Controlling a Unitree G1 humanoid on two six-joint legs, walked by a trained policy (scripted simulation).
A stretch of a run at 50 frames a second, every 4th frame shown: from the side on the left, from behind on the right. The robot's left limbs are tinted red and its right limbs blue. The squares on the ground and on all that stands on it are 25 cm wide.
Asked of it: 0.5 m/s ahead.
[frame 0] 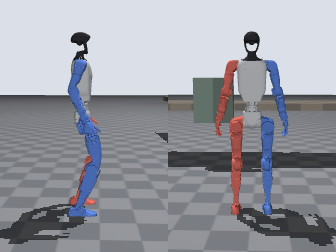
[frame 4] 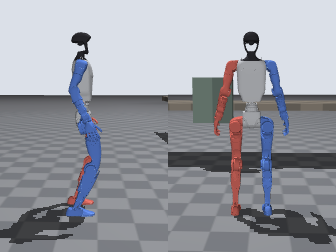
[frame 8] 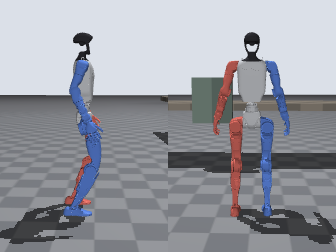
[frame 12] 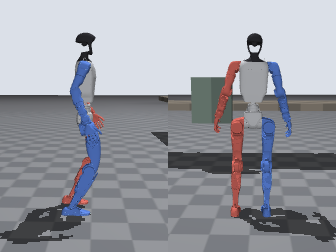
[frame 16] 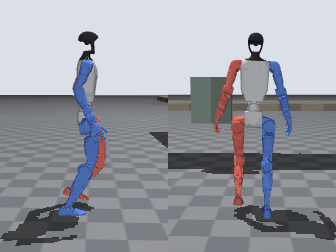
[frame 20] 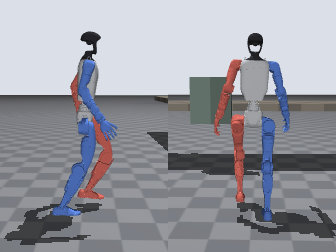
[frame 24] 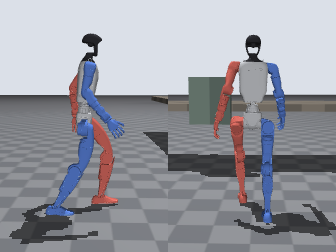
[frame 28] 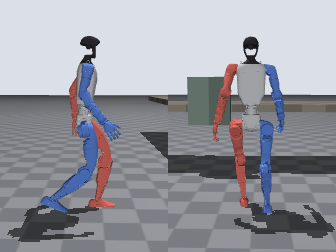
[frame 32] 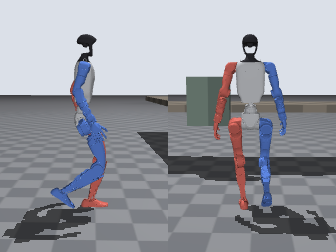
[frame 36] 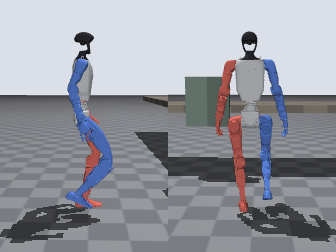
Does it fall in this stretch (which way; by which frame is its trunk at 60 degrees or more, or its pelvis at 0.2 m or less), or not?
no
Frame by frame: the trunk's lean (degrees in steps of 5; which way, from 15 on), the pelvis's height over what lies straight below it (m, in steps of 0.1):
0: 0, 0.8
4: 0, 0.8
8: 0, 0.8
12: 0, 0.8
16: 5, 0.8
20: 5, 0.8
24: 5, 0.8
28: 5, 0.7
32: 5, 0.8
36: 0, 0.8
